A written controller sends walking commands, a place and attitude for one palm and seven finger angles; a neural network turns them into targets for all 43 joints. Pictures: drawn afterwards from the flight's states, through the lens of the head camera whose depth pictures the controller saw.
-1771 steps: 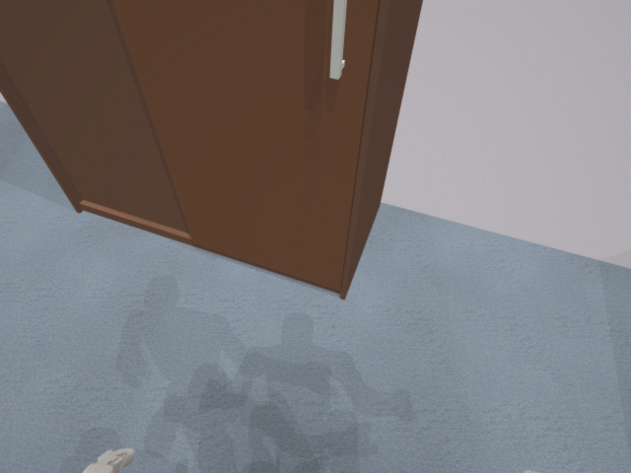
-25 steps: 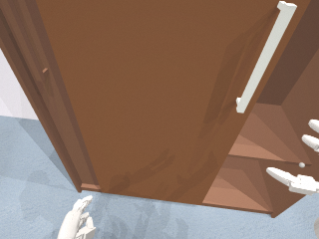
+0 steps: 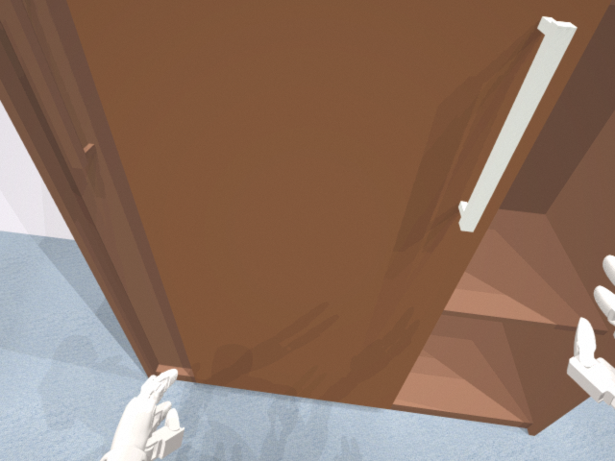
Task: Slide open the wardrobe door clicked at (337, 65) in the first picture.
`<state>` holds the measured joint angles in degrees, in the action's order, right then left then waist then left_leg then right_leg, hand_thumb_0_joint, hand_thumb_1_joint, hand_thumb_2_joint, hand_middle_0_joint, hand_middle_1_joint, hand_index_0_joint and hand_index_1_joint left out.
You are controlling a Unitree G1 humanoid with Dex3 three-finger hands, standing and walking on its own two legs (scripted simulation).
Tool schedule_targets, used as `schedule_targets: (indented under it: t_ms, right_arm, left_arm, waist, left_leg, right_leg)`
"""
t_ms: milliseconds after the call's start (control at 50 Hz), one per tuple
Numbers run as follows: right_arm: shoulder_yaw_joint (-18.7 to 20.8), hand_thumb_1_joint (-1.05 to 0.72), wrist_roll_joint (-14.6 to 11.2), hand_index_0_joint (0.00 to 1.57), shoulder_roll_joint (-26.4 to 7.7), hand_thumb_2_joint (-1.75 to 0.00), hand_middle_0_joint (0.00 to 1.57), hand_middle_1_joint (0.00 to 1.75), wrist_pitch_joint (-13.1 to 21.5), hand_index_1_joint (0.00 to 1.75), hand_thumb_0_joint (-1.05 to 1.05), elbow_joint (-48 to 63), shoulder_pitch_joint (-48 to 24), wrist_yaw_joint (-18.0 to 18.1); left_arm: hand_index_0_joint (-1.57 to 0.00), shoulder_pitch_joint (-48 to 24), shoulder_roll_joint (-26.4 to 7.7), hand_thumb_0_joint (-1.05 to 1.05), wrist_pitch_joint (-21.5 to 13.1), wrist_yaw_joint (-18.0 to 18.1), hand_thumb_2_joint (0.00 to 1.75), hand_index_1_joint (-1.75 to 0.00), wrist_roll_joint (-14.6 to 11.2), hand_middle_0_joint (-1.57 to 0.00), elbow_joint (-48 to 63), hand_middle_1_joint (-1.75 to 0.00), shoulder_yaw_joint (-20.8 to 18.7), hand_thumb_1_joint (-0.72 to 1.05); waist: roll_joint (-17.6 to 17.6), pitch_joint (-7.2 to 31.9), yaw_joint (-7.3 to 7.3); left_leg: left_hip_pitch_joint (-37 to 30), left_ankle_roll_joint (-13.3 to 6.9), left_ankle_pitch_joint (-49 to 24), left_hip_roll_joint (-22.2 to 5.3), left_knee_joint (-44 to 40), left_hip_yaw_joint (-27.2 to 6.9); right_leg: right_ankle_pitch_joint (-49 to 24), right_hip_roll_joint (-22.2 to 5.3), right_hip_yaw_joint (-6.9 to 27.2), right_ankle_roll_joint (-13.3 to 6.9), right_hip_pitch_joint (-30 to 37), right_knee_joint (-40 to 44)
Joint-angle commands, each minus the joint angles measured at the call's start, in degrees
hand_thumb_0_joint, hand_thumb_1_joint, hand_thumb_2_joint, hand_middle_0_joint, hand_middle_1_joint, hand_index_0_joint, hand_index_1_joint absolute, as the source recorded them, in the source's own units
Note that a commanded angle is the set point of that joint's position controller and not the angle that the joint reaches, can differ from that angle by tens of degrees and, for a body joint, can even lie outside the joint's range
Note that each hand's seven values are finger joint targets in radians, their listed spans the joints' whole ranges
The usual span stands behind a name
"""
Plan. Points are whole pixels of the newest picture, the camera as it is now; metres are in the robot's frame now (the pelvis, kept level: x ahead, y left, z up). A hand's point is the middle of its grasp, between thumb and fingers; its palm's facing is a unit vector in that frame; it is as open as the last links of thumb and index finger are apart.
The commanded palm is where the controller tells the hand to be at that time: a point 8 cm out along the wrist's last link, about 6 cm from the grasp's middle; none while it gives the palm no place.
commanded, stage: draw the hand back to the body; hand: right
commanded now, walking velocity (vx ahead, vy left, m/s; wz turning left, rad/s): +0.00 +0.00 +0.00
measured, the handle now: (501, 139) +0.45 -0.25 +0.24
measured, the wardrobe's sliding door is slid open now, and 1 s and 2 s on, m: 0.45 0.45 0.45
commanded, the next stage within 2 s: step back with the hand held close in 0.26 s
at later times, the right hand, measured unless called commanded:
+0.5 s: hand (587, 353) +0.18 -0.26 +0.17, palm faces +0.46 +0.79 -0.40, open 7.5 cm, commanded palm +0.13 -0.29 +0.17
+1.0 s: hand out of the picture +0.12 -0.30 +0.16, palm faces +0.44 +0.77 -0.47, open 7.4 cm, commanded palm +0.06 -0.33 +0.17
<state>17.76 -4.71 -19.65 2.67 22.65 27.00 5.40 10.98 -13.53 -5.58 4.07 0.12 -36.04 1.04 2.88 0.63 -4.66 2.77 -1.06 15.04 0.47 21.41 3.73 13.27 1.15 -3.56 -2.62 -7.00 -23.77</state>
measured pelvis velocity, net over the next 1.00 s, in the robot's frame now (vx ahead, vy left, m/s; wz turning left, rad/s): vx -0.08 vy -0.03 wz -0.01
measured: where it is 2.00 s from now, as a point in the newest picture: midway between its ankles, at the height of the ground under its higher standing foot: outside the picture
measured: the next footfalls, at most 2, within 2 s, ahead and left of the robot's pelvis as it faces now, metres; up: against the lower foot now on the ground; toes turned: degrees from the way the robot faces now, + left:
left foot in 1.64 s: -0.31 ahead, +0.11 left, +0.00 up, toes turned +4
left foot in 1.88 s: -0.25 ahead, +0.05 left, +0.01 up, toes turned +13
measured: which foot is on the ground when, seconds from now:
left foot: down 0.00-1.00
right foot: down 0.00-1.00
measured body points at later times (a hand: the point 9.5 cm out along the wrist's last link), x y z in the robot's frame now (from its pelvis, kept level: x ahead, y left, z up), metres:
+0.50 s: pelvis -0.01 +0.01 +0.00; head -0.03 +0.03 +0.45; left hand +0.17 +0.24 -0.08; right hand +0.15 -0.30 +0.19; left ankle -0.03 +0.10 -0.74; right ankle +0.00 -0.08 -0.74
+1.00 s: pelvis -0.08 -0.03 -0.01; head -0.07 -0.03 +0.44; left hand +0.10 +0.22 -0.08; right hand +0.09 -0.33 +0.18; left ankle -0.04 +0.10 -0.74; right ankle +0.00 -0.09 -0.74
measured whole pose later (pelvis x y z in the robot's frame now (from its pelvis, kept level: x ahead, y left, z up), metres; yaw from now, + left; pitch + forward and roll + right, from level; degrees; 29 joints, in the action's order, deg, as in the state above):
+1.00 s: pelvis -0.08 -0.03 -0.01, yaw -1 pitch -1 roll +2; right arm 24.4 -1.6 -24.2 12.0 26.6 28.8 7.1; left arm 12.6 -13.3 -2.4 5.2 -0.8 -30.4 0.1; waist 0.6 -1.2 -0.9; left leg 16.5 0.6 11.9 0.8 29.4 1.1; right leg 9.4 1.9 -3.8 -5.6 -20.5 -30.3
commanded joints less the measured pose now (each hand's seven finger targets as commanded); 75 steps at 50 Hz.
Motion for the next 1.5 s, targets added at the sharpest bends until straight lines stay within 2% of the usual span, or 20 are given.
schedule_targets:
  t_ms: [0, 340, 360, 380, 420, 500, 620, 680, 780, 860, 980, 1060, 1160, 1220, 1260, 1300, 1320, 1380, 1420, 1480]
  right_arm:
    - [6.97, -0.90, -0.03, 0.20, -11.13, -0.90, 0.20, 0.30, 4.16, 0.30, 0.00, 12.78, -7.86, 1.35]
    - [7.23, -0.90, -0.56, 0.20, -10.98, -0.90, 0.20, 0.30, 4.91, 0.30, 0.00, 10.84, -6.74, 0.94]
    - [10.14, -0.90, -0.65, 0.20, -14.59, -0.90, 0.20, 0.30, 5.34, 0.30, 0.00, 13.58, -10.99, 1.38]
    - [16.29, -0.90, 0.07, 0.20, -20.47, -0.90, 0.20, 0.30, 7.79, 0.30, 0.00, 16.54, -16.12, 2.10]
    - [10.33, -0.90, 0.60, 0.20, -13.16, -0.90, 0.20, 0.30, 7.95, 0.30, 0.00, 10.11, -7.24, 1.46]
    - [8.49, -0.90, 0.90, 0.20, -11.06, -0.90, 0.20, 0.30, 8.85, 0.30, 0.00, 10.36, -2.17, 1.50]
    - [12.32, -0.90, 0.37, 0.20, -14.81, -0.90, 0.20, 0.30, 9.44, 0.30, 0.00, 14.10, 2.58, 2.14]
    - [14.07, -0.90, 0.10, 0.20, -16.34, -0.90, 0.20, 0.30, 10.05, 0.30, 0.00, 16.05, 3.60, 2.50]
    - [13.60, -0.90, 0.66, 0.20, -15.51, -0.90, 0.20, 0.30, 11.00, 0.30, 0.00, 16.55, 3.24, 2.80]
    - [13.74, -0.90, 2.00, 0.20, -14.79, -0.90, 0.20, 0.30, 12.16, 0.30, 0.00, 16.47, 0.88, 2.89]
    - [13.69, -0.90, 3.92, 0.20, -13.42, -0.90, 0.20, 0.30, 13.72, 0.30, 0.00, 14.72, -1.68, 2.61]
    - [14.99, -0.90, 4.20, 0.20, -14.97, -0.90, 0.20, 0.30, 14.82, 0.30, 0.00, 17.13, -2.95, 2.40]
    - [12.45, -0.90, 3.45, 0.20, -14.34, -0.90, 0.20, 0.30, 15.89, 0.30, 0.00, 20.36, -6.34, 2.87]
    - [11.06, -0.90, 3.15, 0.20, -14.04, -0.90, 0.20, 0.30, 16.04, 0.30, 0.00, 18.80, -6.93, 3.83]
    - [12.82, -0.90, 3.01, 0.20, -15.49, -0.90, 0.20, 0.30, 16.34, 0.30, 0.00, 19.25, -6.15, 4.09]
    - [14.62, -0.90, 3.89, 0.20, -14.85, -0.90, 0.20, 0.30, 16.78, 0.30, 0.00, 19.47, -4.93, 3.74]
    - [16.08, -0.90, 4.22, 0.20, -15.93, -0.90, 0.20, 0.30, 16.64, 0.30, 0.00, 19.05, -5.09, 3.55]
    - [17.08, -0.90, 2.77, 0.20, -16.03, -0.90, 0.20, 0.30, 16.74, 0.30, 0.00, 17.44, -1.85, 3.13]
    - [14.71, -0.90, 1.70, 0.20, -13.65, -0.90, 0.20, 0.30, 16.02, 0.30, 0.00, 17.49, 2.05, 2.90]
    - [12.20, -0.90, 0.41, 0.20, -13.35, -0.90, 0.20, 0.30, 16.29, 0.30, 0.00, 20.89, 0.59, 2.71]
  left_arm:
    - [-0.20, -7.38, -5.95, 0.00, -3.01, 0.73, 0.90, -0.30, 0.12, -0.20, 8.79, -0.30, -1.83, 0.90]
    - [-0.20, -8.61, -5.45, 0.00, -2.93, 0.95, 0.90, -0.30, 0.19, -0.20, 8.35, -0.30, -1.81, 0.90]
    - [-0.20, -9.04, -5.79, 0.00, -3.10, 1.10, 0.90, -0.30, 0.03, -0.20, 8.23, -0.30, -2.08, 0.90]
    - [-0.20, -8.68, -7.03, 0.00, -1.89, 0.93, 0.90, -0.30, -0.50, -0.20, 10.34, -0.30, -2.33, 0.90]
    - [-0.20, -8.04, -6.02, 0.00, -0.44, 0.57, 0.90, -0.30, -0.09, -0.20, 9.78, -0.30, -2.23, 0.90]
    - [-0.20, -6.57, -6.69, 0.00, 1.33, 0.37, 0.90, -0.30, -0.32, -0.20, 11.04, -0.30, -3.02, 0.90]
    - [-0.20, -6.36, -6.89, 0.00, 3.51, 0.75, 0.90, -0.30, -0.89, -0.20, 13.58, -0.30, -3.71, 0.90]
    - [-0.20, -6.39, -6.76, 0.00, 3.71, 1.22, 0.90, -0.30, -0.95, -0.20, 14.50, -0.30, -3.72, 0.90]
    - [-0.20, -5.44, -7.45, 0.00, 2.76, 1.40, 0.90, -0.30, -0.90, -0.20, 14.67, -0.30, -3.87, 0.90]
    - [-0.20, -5.52, -8.61, 0.00, 1.18, 1.59, 0.90, -0.30, -0.75, -0.20, 14.82, -0.30, -4.07, 0.90]
    - [-0.20, -4.47, -8.52, 0.00, -0.95, 1.60, 0.90, -0.30, -0.50, -0.20, 13.93, -0.30, -4.38, 0.90]
    - [-0.20, -4.02, -8.39, 0.00, -1.95, 1.30, 0.90, -0.30, -0.18, -0.20, 13.60, -0.30, -4.80, 0.90]
    - [-0.20, -2.50, -7.21, 0.00, -2.85, 0.46, 0.90, -0.30, 0.41, -0.20, 11.52, -0.30, -4.75, 0.90]
    - [-0.20, -1.74, -6.57, 0.00, -2.83, 0.33, 0.90, -0.30, 0.22, -0.20, 10.13, -0.30, -4.39, 0.90]
    - [-0.20, -2.44, -7.16, 0.00, -3.11, 0.91, 0.90, -0.30, 0.27, -0.20, 10.38, -0.30, -4.42, 0.90]
    - [-0.20, -4.23, -8.13, 0.00, -3.83, 1.31, 0.90, -0.30, 0.21, -0.20, 11.48, -0.30, -4.58, 0.90]
    - [-0.20, -4.24, -7.33, 0.00, -4.07, 1.25, 0.90, -0.30, 0.87, -0.20, 11.32, -0.30, -4.87, 0.90]
    - [-0.20, -3.77, -6.43, 0.00, -4.64, -0.18, 0.90, -0.30, 0.88, -0.20, 10.21, -0.30, -6.16, 0.90]
    - [-0.20, -4.24, -6.22, 0.00, -4.86, -1.20, 0.90, -0.30, 0.34, -0.20, 9.66, -0.30, -6.29, 0.90]
    - [-0.20, -3.20, -5.15, 0.00, -5.90, -1.35, 0.90, -0.30, 0.59, -0.20, 7.87, -0.30, -5.16, 0.90]
  waist:
    - [0.60, 3.18, 0.72]
    - [-0.39, 1.12, 0.38]
    - [0.37, 2.85, 0.27]
    - [0.19, -1.71, 2.38]
    - [-3.01, -0.77, 2.54]
    - [-0.71, 5.76, 3.01]
    - [-4.23, 9.94, 2.96]
    - [-1.97, 10.39, 2.84]
    - [1.95, 7.74, 3.14]
    - [4.85, 4.83, 3.05]
    - [3.71, 2.96, 3.18]
    - [0.57, 3.78, 3.31]
    - [-5.95, 2.76, 4.64]
    - [-5.79, 2.68, 5.58]
    - [0.49, 2.86, 5.48]
    - [14.59, 4.78, 4.12]
    - [14.78, 5.85, 3.75]
    - [4.31, 7.66, 3.16]
    - [5.91, 8.78, 2.64]
    - [10.53, 11.21, 3.03]
  left_leg:
    - [4.05, -0.32, -11.90, -0.40, -3.06, -2.31]
    - [3.84, -0.04, -9.78, -0.86, -5.45, -3.22]
    - [3.08, -0.10, -9.89, -0.82, -6.16, -3.61]
    - [9.96, 0.90, -13.06, -4.26, -9.16, -9.24]
    - [11.02, 1.11, -15.70, -6.18, -8.30, -9.41]
    - [8.21, 2.37, -23.15, -5.60, -4.20, -6.53]
    - [6.16, 2.38, -24.11, -3.89, -0.45, -5.17]
    - [4.98, 2.15, -23.53, -3.33, 1.67, -5.16]
    - [3.58, 2.03, -14.60, -1.79, 3.44, -5.50]
    - [-2.87, 1.95, -8.25, 0.05, 8.46, -5.65]
    - [-6.51, 1.94, -3.51, 1.52, 14.89, -6.24]
    - [-3.21, 0.92, -0.78, 1.14, 12.47, -9.38]
    - [19.81, -3.94, 10.09, -7.43, -3.14, -20.66]
    - [27.57, -3.47, 8.03, -8.25, -4.10, -17.64]
    - [23.75, -0.75, 6.80, -2.82, 1.88, -12.00]
    - [4.38, 2.19, 2.52, 5.69, 26.09, -5.32]
    - [0.57, 2.20, 5.61, 6.41, 37.68, -6.16]
    - [6.93, 1.38, 11.54, 6.57, 41.91, -6.63]
    - [8.62, 0.83, 14.29, 6.77, 33.54, -2.02]
    - [9.20, -0.79, 18.32, 6.51, 15.94, 0.51]
  right_leg:
    - [-13.04, -2.43, 4.40, 1.24, 3.43, 3.18]
    - [-8.94, -1.83, 3.52, 0.50, 3.12, 3.64]
    - [-9.02, -1.74, 3.48, 0.51, 3.80, 3.38]
    - [-5.94, -2.85, 4.57, -0.75, -0.30, 0.42]
    - [-7.37, -2.75, 4.92, -0.67, 0.02, -1.49]
    - [-15.41, -3.56, 3.80, -0.54, 1.27, -1.23]
    - [-20.72, -4.80, 4.92, -0.68, -0.35, -0.16]
    - [-20.82, -5.39, 5.73, -0.84, -2.59, 0.55]
    - [-8.02, -6.89, 8.07, -1.56, -10.42, 4.14]
    - [13.45, -9.23, 12.43, -3.48, -24.26, 10.15]
    - [29.23, -12.37, 16.78, -5.31, -35.65, 13.08]
    - [29.06, -10.57, 15.73, -4.76, -34.33, 8.87]
    - [15.98, -3.47, 9.52, -0.52, -15.80, -8.10]
    - [10.58, -2.55, 9.05, 0.31, -7.90, -10.94]
    - [13.75, -5.66, 13.30, -0.71, -11.61, -0.64]
    - [31.08, -16.95, 26.21, -5.05, -31.22, 17.44]
    - [33.49, -20.58, 28.16, -7.21, -36.12, 20.82]
    - [23.68, -19.75, 22.54, -6.87, -27.82, 17.03]
    - [22.11, -16.78, 16.32, -3.39, -20.94, 17.21]
    - [17.83, -14.91, 14.05, 2.67, -10.18, 18.92]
